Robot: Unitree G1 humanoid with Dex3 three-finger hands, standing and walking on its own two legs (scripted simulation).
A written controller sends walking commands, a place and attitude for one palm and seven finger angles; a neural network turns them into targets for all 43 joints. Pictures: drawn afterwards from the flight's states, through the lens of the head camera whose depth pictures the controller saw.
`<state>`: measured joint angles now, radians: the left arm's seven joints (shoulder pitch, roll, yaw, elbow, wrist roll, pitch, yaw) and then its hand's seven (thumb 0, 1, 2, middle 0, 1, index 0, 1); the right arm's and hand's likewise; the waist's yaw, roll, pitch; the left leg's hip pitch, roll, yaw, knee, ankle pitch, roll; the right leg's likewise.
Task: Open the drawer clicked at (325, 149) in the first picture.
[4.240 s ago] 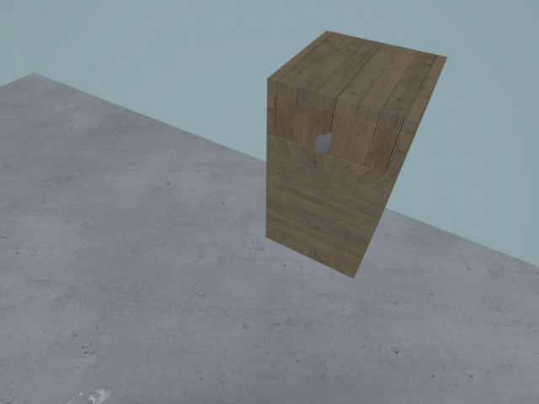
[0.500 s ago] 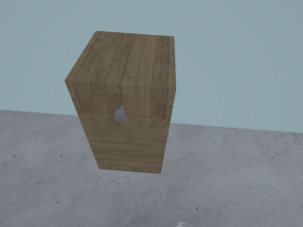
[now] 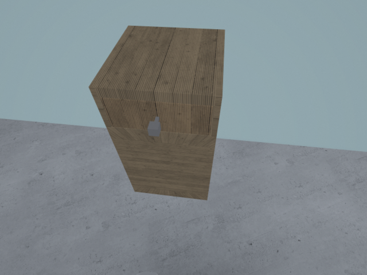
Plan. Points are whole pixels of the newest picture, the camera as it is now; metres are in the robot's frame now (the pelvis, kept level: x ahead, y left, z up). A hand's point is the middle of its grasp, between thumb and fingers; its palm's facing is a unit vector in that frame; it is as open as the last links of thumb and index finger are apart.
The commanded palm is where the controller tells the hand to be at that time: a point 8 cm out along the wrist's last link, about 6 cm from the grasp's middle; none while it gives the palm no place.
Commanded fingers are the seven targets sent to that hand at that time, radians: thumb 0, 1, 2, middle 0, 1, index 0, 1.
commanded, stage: come to a stop and stand still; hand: left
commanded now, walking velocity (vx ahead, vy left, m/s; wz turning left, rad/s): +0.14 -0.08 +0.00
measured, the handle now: (155, 125) +0.59 +0.15 -0.10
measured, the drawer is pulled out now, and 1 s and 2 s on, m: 0.00 0.00 0.00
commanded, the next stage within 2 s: look again from close up in 1.30 s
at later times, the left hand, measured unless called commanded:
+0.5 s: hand out of the picture -0.03 +0.20 -0.17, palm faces -0.03 -0.98 -0.18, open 7.4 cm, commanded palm none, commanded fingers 0.00 0.90 0.90 -0.20 -0.30 -0.20 -0.30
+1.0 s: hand out of the picture +0.02 +0.12 -0.17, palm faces +0.04 -0.99 -0.16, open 7.2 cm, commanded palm none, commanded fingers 0.00 0.90 0.90 -0.20 -0.30 -0.20 -0.30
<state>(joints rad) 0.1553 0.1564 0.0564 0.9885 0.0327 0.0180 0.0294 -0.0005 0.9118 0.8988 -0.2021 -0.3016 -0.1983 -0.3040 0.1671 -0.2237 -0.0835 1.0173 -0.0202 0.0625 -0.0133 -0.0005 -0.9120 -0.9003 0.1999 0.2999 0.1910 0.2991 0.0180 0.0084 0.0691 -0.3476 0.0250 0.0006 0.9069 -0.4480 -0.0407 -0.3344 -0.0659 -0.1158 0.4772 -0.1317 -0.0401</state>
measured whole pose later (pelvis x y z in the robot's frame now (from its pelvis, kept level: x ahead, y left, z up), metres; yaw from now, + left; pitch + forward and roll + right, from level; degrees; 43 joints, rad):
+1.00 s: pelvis +0.03 -0.04 +0.00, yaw -1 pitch -1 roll +0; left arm 0.28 0.12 0.01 1.16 0.00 0.00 0.03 0.01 0.94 0.90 -0.20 -0.30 -0.19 -0.30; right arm 0.24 -0.14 -0.01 1.15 -0.01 0.00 -0.06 0.02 -0.94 -0.90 0.20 0.30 0.19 0.30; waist 0.01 -0.01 0.03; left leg -0.17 0.06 0.08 0.43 -0.25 -0.03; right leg -0.08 0.04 -0.10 0.39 -0.31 -0.06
